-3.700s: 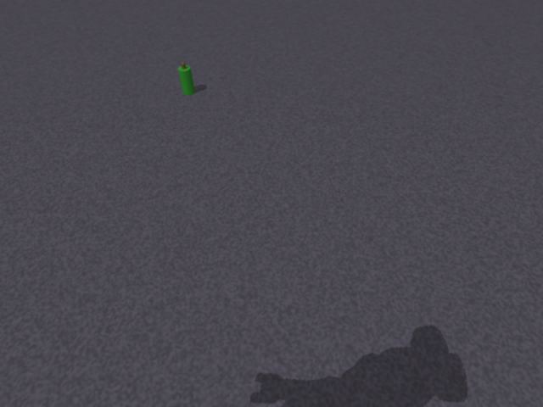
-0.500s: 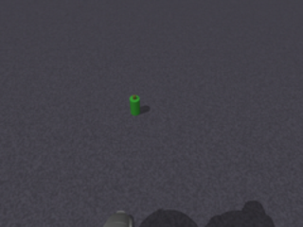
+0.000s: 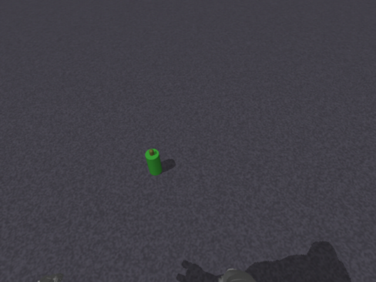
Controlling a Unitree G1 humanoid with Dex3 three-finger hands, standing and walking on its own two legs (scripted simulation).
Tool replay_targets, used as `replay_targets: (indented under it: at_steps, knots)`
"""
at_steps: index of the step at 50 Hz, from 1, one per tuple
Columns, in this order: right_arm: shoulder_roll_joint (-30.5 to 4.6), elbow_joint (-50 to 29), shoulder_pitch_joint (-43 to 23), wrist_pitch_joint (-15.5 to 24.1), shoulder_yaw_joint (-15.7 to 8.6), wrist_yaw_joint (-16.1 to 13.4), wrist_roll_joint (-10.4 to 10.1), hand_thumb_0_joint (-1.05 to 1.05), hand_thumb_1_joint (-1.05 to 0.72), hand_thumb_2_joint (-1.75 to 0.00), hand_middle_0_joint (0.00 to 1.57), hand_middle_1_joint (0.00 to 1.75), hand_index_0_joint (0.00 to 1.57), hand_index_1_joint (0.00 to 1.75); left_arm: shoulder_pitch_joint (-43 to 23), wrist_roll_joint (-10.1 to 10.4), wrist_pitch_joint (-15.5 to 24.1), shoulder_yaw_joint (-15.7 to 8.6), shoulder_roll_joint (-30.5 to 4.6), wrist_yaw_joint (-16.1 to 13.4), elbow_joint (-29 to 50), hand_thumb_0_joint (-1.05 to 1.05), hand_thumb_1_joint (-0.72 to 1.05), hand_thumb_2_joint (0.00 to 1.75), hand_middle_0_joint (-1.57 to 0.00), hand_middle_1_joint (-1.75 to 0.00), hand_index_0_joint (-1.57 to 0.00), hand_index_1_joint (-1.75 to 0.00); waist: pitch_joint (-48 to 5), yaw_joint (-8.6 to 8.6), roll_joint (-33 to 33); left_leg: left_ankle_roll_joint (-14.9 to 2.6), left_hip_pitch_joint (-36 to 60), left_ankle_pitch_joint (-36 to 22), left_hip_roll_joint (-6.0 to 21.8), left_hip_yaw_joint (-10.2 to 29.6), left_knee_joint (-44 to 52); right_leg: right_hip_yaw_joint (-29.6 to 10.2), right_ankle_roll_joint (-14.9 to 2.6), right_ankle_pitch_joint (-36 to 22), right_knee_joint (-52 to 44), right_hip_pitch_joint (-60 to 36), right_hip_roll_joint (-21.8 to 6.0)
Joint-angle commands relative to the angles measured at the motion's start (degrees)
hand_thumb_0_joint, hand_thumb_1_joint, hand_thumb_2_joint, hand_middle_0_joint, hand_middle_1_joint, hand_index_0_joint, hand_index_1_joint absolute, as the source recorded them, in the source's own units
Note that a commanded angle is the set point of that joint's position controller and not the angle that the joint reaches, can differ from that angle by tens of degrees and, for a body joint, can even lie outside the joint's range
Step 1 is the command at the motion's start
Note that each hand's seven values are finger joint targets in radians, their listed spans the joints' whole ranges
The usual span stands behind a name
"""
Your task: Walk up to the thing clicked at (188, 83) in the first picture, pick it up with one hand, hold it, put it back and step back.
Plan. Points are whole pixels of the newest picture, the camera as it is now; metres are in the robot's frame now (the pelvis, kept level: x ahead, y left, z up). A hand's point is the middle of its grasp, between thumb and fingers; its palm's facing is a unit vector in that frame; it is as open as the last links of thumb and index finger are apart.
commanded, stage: walk up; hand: left
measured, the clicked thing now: (153, 160) +0.85 +0.21 -0.65
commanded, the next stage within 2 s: none
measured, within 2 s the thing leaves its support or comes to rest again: neither
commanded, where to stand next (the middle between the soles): +0.52 +0.01 m, yaw +2 degrees
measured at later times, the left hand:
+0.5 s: hand (71, 261) +0.20 +0.30 -0.15, palm faces -0.01 -0.94 -0.34, open 7.4 cm
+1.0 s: hand (101, 178) +0.41 +0.26 -0.10, palm faces -0.01 -0.90 -0.43, open 7.4 cm
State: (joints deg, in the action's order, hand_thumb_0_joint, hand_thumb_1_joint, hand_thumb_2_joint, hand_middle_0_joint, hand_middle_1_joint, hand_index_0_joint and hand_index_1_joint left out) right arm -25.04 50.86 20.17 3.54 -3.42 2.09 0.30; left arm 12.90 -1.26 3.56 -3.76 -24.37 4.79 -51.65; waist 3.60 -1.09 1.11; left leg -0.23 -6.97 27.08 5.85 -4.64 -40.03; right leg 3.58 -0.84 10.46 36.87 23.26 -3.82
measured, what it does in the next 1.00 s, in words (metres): walks ahead: left foot, then right foot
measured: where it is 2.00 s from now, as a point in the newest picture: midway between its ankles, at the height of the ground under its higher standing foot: (190, 227)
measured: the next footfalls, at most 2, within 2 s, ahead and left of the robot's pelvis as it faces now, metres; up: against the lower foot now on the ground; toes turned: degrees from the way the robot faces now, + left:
left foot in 0.40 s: +0.29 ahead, +0.13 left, +0.00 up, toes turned +7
right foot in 0.84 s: +0.44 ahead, -0.14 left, +0.00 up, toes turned -4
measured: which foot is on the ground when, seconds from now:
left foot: down 0.00-0.00, up 0.02-0.38, down 0.40-0.86, up 0.88-1.00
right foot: down 0.00-0.42, up 0.44-0.82, down 0.84-1.00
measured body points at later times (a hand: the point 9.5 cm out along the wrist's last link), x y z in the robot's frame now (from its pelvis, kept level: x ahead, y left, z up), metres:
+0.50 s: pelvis +0.18 +0.02 +0.01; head +0.19 +0.05 +0.46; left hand +0.20 +0.35 -0.12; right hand +0.28 -0.30 -0.08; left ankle +0.25 +0.13 -0.72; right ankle +0.13 -0.12 -0.66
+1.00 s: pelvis +0.34 -0.02 +0.01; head +0.36 -0.05 +0.46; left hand +0.41 +0.31 -0.07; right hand +0.40 -0.34 -0.12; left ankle +0.35 +0.12 -0.66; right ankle +0.40 -0.14 -0.72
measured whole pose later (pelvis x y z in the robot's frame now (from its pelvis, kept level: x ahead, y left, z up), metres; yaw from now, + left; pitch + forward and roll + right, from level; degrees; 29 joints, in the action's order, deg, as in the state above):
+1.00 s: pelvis +0.34 -0.02 +0.01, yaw +0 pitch -3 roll +1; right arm -25.1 51.1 17.0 1.6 -3.0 2.3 0.2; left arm 16.1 -0.3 4.7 -2.1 -22.5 2.3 -49.7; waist 5.2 0.8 3.8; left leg -1.8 -24.7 22.7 2.6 -0.5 -58.6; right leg 3.1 -1.1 13.2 32.9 16.5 -2.7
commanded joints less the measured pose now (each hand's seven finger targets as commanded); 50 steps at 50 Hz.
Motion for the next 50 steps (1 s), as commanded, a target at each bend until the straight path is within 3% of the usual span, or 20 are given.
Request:
replay_targets:
  at_steps: [1, 3, 6, 14, 17, 19, 20, 21, 22, 24, 27, 30, 34, 39, 41, 42, 43, 44, 48, 50]
  knots:
    - [-12.22, -6.46, -4.96, 1.41, -2.80, -1.36, 0.18, 0.00, -0.90, -0.90, 0.20, 0.30, 0.20, 0.30, 12.08, 1.28, 2.23, -5.56, -21.12, -2.45, 2.75, 0.00, 0.90, 0.90, -0.20, -0.30, -0.20, -0.30, -3.23, 7.64, -11.75, -2.04, -33.30, 2.85, -3.52, 7.32, -31.27, -41.96, -14.58, 17.48, -23.52, -23.45, -22.67]
    - [-12.02, -3.58, -2.29, 1.01, -2.87, -0.93, -1.10, 0.00, -0.90, -0.90, 0.20, 0.30, 0.20, 0.30, 5.99, 1.84, 2.05, -4.39, -16.72, -3.07, 3.87, 0.00, 0.90, 0.90, -0.20, -0.30, -0.20, -0.30, -0.89, 3.98, -7.89, -2.12, -30.17, -5.05, -1.05, 9.07, -28.35, -26.22, -11.76, 11.29, -21.84, -17.86, -15.95]
    - [-10.91, -1.12, 1.30, 0.45, -2.98, 0.32, -0.30, 0.00, -0.90, -0.90, 0.20, 0.30, 0.20, 0.30, 3.45, 1.38, 2.40, -3.48, -14.01, -2.97, 5.08, 0.00, 0.90, 0.90, -0.20, -0.30, -0.20, -0.30, -0.80, 1.52, -10.85, -1.01, -23.99, -9.70, -0.12, 6.36, -19.27, -13.67, -10.97, 5.66, -22.48, -11.53, -10.82]
    - [-8.58, -4.17, -7.78, 0.98, -3.06, 1.89, 0.88, 0.00, -0.90, -0.90, 0.20, 0.30, 0.20, 0.30, 5.84, 0.78, 2.44, -3.71, -14.80, -2.56, 6.97, 0.00, 0.90, 0.90, -0.20, -0.30, -0.20, -0.30, -0.05, 4.27, -8.20, 0.23, -18.66, -17.02, -0.43, 2.29, 3.40, -8.19, -11.27, 9.92, -20.95, -10.28, -10.95]
    - [-8.81, -3.54, -5.43, 1.54, -3.46, 1.80, 0.80, 0.00, -0.90, -0.90, 0.20, 0.30, 0.20, 0.30, 3.29, 0.87, 1.94, -3.54, -15.67, -2.45, 7.72, 0.00, 0.90, 0.90, -0.20, -0.30, -0.20, -0.30, -0.82, 1.50, -6.67, -0.88, -9.23, -18.51, -1.72, 0.66, 7.58, -7.72, -10.22, 10.61, -16.91, -6.05, -12.01]
    - [-11.48, -1.06, 1.69, 2.20, -4.55, 0.88, 0.88, 0.00, -0.90, -0.90, 0.20, 0.30, 0.20, 0.30, 4.55, 0.68, 1.65, -1.98, -12.39, -2.62, 7.86, 0.00, 0.90, 0.90, -0.20, -0.30, -0.20, -0.30, -4.58, -2.29, 1.20, -2.63, 4.82, -13.11, -4.13, 0.99, 10.70, -2.62, -7.35, 1.25, -1.94, -0.80, -7.35]
    - [-15.71, -0.27, 7.82, 2.60, -5.91, 0.05, 1.60, 0.00, -0.90, -0.90, 0.20, 0.30, 0.20, 0.30, 7.06, 0.96, 1.58, -0.65, -8.52, -2.62, 8.01, 0.00, 0.90, 0.90, -0.20, -0.30, -0.20, -0.30, -8.30, -5.02, 13.38, -5.88, 12.25, -1.31, 4.79, 15.32, 17.31, 1.29, -4.14, 1.40, 17.13, 5.97, -2.69]
    - [-19.88, -2.18, 8.38, 2.77, -6.69, -0.26, 0.94, 0.00, -0.90, -0.90, 0.20, 0.30, 0.20, 0.30, 7.87, 1.69, 1.10, -0.98, -8.55, -2.86, 7.62, 0.00, 0.90, 0.90, -0.20, -0.30, -0.20, -0.30, -6.33, -4.73, 16.70, -11.42, 14.54, 6.03, 17.34, 41.11, 27.43, 0.25, -1.86, 18.68, 26.29, 18.06, 5.91]
    - [-19.38, -2.82, 5.83, 2.42, -6.74, -0.14, -0.44, 0.00, -0.90, -0.90, 0.20, 0.30, 0.20, 0.30, 6.20, 1.07, 0.57, -1.90, -13.41, -3.82, 6.36, 0.00, 0.90, 0.90, -0.20, -0.30, -0.20, -0.30, -3.91, -3.69, 8.25, -15.70, 8.84, 6.18, 19.91, 42.31, 26.77, -6.03, -2.38, 19.88, 31.35, 17.82, 1.48]
    - [-14.99, -4.26, 0.22, 2.34, -4.76, -0.73, -0.34, 0.00, -0.90, -0.90, 0.20, 0.30, 0.20, 0.30, 7.60, 1.63, 0.34, -1.63, -13.00, -3.60, 4.44, 0.00, 0.90, 0.90, -0.20, -0.30, -0.20, -0.30, -0.30, -0.34, 3.45, -11.68, 1.37, -3.43, 13.47, 26.66, 25.65, -9.59, -1.90, 12.25, 29.12, 13.84, -0.81]
    - [-13.16, -4.89, -1.76, 2.71, -3.87, -0.79, -0.31, 0.00, -0.90, -0.90, 0.20, 0.30, 0.20, 0.30, 10.23, 1.15, -0.08, -1.82, -11.99, -2.68, 2.58, 0.00, 0.90, 0.90, -0.20, -0.30, -0.20, -0.30, -1.40, 0.86, 7.39, -11.03, -2.17, -13.38, 9.81, 15.38, 25.18, -6.17, -0.52, 8.39, 22.89, 9.08, -2.19]
    - [-13.63, -5.59, -1.34, 2.72, -4.18, -0.71, 0.16, 0.00, -0.90, -0.90, 0.20, 0.30, 0.20, 0.30, 6.70, 0.59, -0.39, -1.83, -10.66, -1.87, 3.42, 0.00, 0.90, 0.90, -0.20, -0.30, -0.20, -0.30, 0.55, 0.07, 7.64, -13.29, -4.24, -11.50, 10.12, 12.53, 26.17, -4.38, 0.71, 7.20, 15.77, 8.86, -3.37]
    - [-14.84, -5.98, -0.73, 2.51, -4.35, -0.38, 0.00, 0.00, -0.90, -0.90, 0.20, 0.30, 0.20, 0.30, 2.45, 0.46, -0.16, -2.17, -9.96, -1.02, 4.53, 0.00, 0.90, 0.90, -0.20, -0.30, -0.20, -0.30, 1.86, -0.74, 7.70, -12.74, -5.76, -4.28, 9.50, 11.93, 27.01, -2.76, 0.66, 2.28, 6.37, 6.25, -2.98]
    - [-14.66, -7.28, -4.53, 1.58, -4.11, -0.11, -0.09, 0.00, -0.90, -0.90, 0.20, 0.30, 0.20, 0.30, 5.16, 0.68, 0.96, -2.62, -9.81, -1.25, 2.48, 0.00, 0.90, 0.90, -0.20, -0.30, -0.20, -0.30, -0.02, 2.73, 5.14, -10.35, -12.04, -5.18, 8.49, 8.64, 19.04, -0.13, -0.19, -2.15, -3.22, -9.08, -0.05]
    - [-10.15, -7.18, -1.55, 1.05, -2.41, -0.16, 0.35, 0.00, -0.90, -0.90, 0.20, 0.30, 0.20, 0.30, 11.31, 0.33, 2.00, -3.96, -12.68, -2.28, 0.61, 0.00, 0.90, 0.90, -0.20, -0.30, -0.20, -0.30, -4.82, 5.36, -5.45, -7.73, -16.21, -10.33, 3.15, 3.71, 1.78, -1.44, -0.88, 4.10, -7.87, -22.83, 1.85]
    - [-6.60, -8.08, -0.37, 1.22, -1.17, -0.14, 0.18, 0.00, -0.90, -0.90, 0.20, 0.30, 0.20, 0.30, 15.93, -0.09, 2.63, -5.30, -17.11, -3.11, 0.64, 0.00, 0.90, 0.90, -0.20, -0.30, -0.20, -0.30, -6.34, 7.38, -17.68, -4.95, -24.22, -6.99, -2.48, -0.70, -16.00, -18.37, -4.48, 15.29, -15.84, -27.79, -8.85]
    - [-8.28, -8.41, -1.24, 1.02, -1.43, -0.41, -0.05, 0.00, -0.90, -0.90, 0.20, 0.30, 0.20, 0.30, 15.83, 0.50, 2.77, -5.55, -20.88, -3.37, 1.78, 0.00, 0.90, 0.90, -0.20, -0.30, -0.20, -0.30, -4.96, 7.31, -18.59, -2.55, -34.45, 3.48, -7.88, 1.08, -23.69, -40.99, -12.31, 17.18, -23.90, -28.99, -20.45]
    - [-12.06, -7.37, -3.53, 0.46, -2.64, -1.14, 0.70, 0.00, -0.90, -0.90, 0.20, 0.30, 0.20, 0.30, 12.47, 1.34, 2.47, -5.04, -20.32, -3.33, 2.95, 0.00, 0.90, 0.90, -0.20, -0.30, -0.20, -0.30, -1.50, 6.15, -10.64, -1.99, -33.70, 4.00, -2.95, 7.05, -26.42, -42.04, -16.00, 15.90, -22.59, -21.69, -23.10]
    - [-11.07, -3.09, 1.24, -0.34, -2.92, -0.17, -0.10, 0.00, -0.90, -0.90, 0.20, 0.30, 0.20, 0.30, 5.66, 1.56, 2.22, -3.46, -15.20, -3.97, 4.70, 0.00, 0.90, 0.90, -0.20, -0.30, -0.20, -0.30, -0.51, 1.80, -10.63, -1.31, -25.30, -6.42, -0.03, 7.01, -18.05, -17.47, -11.26, 6.40, -20.55, -12.52, -12.27]
    - [-10.01, -2.93, 0.67, -0.76, -3.04, 0.78, 0.45, 0.00, -0.90, -0.90, 0.20, 0.30, 0.20, 0.30, 5.88, 1.03, 2.33, -3.36, -15.03, -3.78, 5.45, 0.00, 0.90, 0.90, -0.20, -0.30, -0.20, -0.30, -0.37, 2.12, -11.26, -0.60, -23.43, -7.42, -0.65, 4.59, -13.19, -13.25, -11.58, 5.34, -20.50, -10.40, -10.66]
